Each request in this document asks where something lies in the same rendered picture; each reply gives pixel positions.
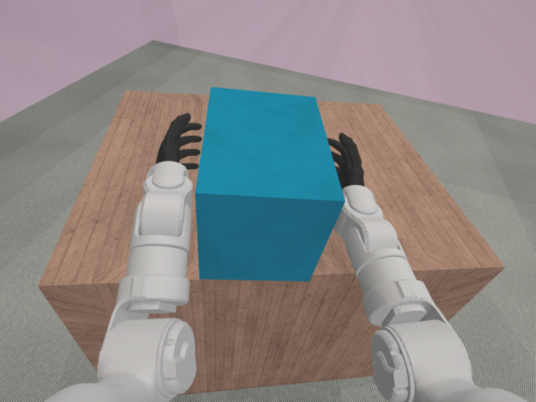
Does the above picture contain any left robot upper arm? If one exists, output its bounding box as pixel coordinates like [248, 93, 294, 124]
[44, 318, 197, 402]

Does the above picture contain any left robot hand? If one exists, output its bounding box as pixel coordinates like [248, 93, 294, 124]
[156, 113, 202, 170]

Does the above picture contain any robot right forearm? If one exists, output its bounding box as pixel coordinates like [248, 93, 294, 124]
[333, 185, 472, 373]

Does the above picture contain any right robot upper arm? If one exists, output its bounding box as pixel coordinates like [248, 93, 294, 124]
[371, 320, 528, 402]

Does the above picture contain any robot left forearm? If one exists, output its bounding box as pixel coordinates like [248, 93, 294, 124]
[97, 161, 193, 379]

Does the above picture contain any carton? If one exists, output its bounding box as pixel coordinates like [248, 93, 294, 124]
[195, 87, 345, 281]

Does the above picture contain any right robot hand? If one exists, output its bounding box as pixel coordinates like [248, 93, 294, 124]
[327, 133, 364, 189]

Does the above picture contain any pedestal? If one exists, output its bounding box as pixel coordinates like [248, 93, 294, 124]
[38, 90, 505, 395]

